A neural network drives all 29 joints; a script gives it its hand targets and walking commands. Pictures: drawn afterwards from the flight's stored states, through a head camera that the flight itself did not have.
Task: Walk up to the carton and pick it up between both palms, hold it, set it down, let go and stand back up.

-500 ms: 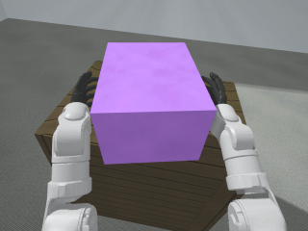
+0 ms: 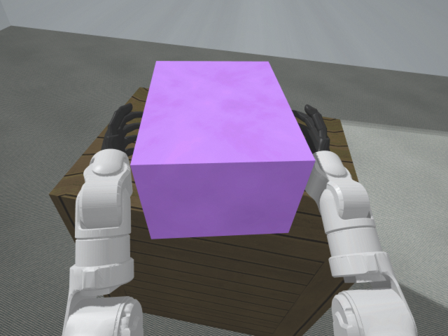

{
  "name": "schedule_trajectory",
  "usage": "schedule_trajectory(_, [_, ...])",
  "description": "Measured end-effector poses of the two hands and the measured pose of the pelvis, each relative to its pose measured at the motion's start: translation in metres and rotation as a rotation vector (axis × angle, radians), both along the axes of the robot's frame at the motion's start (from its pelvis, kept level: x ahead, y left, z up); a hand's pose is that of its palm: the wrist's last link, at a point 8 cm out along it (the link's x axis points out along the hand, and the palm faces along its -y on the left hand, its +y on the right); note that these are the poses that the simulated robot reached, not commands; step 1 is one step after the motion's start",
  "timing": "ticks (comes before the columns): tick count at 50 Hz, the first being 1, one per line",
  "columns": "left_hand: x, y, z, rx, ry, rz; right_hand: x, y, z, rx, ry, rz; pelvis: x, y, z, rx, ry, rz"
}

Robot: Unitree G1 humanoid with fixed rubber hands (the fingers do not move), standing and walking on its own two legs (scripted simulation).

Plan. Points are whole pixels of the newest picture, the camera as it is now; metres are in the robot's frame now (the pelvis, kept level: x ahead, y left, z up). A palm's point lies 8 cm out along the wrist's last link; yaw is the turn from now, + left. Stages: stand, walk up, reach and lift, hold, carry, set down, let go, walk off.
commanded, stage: set down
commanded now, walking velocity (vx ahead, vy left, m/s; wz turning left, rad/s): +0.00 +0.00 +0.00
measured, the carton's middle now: (216, 139) +0.42 +0.00 +0.17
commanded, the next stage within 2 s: none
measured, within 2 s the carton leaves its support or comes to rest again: neither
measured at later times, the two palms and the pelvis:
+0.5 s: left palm (142, 167) +0.39 +0.14 +0.12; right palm (310, 180) +0.36 -0.19 +0.11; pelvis +0.02 -0.01 +0.00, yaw +0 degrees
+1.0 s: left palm (142, 163) +0.41 +0.14 +0.11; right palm (305, 175) +0.38 -0.19 +0.11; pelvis +0.03 +0.00 +0.00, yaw +1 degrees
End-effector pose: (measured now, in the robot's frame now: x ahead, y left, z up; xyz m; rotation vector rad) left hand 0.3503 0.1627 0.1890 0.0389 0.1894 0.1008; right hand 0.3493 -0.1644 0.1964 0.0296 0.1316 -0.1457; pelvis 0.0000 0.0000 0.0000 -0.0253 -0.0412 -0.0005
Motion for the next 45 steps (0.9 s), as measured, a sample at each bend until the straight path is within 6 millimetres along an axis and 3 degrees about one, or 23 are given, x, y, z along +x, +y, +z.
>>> schedule_trajectory(5, [-0.003,-0.002,0.003,0.006,-0.036,-0.013,-0.006,-0.002,-0.003,-0.013,-0.033,-0.009,-0.002,0.001,0.001,0.005,-0.031,0.005])
schedule_trajectory(10, [0.008,-0.007,-0.005,0.029,-0.044,-0.028,-0.002,-0.006,-0.021,-0.018,-0.048,-0.025,-0.006,0.002,0.000,0.010,-0.038,0.001])
schedule_trajectory(18, [0.030,-0.018,-0.042,0.070,-0.003,-0.057,0.009,-0.016,-0.069,-0.060,-0.008,-0.046,0.002,-0.004,0.001,0.012,0.004,0.001])
schedule_trajectory(22, [0.035,-0.025,-0.060,0.070,0.011,-0.064,0.012,-0.023,-0.082,-0.068,0.002,-0.054,0.012,-0.007,0.002,0.011,0.035,0.004])
schedule_trajectory(31, [0.038,-0.027,-0.066,0.041,-0.022,-0.061,0.018,-0.026,-0.077,-0.057,-0.044,-0.054,0.029,-0.011,0.003,0.017,0.052,0.003])
schedule_trajectory(45, [0.052,-0.020,-0.067,0.075,0.016,-0.060,0.033,-0.019,-0.083,-0.049,-0.009,-0.052,0.032,-0.004,0.002,0.016,0.044,0.014])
